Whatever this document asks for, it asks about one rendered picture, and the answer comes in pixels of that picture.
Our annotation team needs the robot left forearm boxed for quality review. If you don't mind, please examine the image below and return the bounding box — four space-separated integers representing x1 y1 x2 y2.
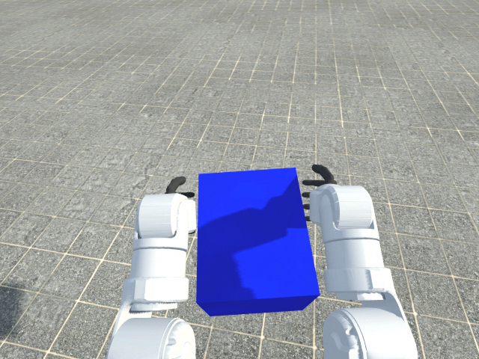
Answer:
106 193 196 359

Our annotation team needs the left robot upper arm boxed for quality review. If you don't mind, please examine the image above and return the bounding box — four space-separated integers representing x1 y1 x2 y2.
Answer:
107 318 196 359

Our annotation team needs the carton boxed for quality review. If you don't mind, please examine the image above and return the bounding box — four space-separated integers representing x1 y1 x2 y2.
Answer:
196 168 320 316

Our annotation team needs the left robot hand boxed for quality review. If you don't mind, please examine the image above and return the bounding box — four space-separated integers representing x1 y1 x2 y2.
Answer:
165 177 195 234

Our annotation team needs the robot right forearm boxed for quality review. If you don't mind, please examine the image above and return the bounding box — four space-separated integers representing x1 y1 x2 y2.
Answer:
310 184 418 355

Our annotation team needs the right robot upper arm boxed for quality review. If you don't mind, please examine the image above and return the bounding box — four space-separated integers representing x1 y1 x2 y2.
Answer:
323 307 418 359

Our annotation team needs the right robot hand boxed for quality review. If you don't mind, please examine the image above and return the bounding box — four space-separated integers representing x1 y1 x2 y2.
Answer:
302 165 337 221

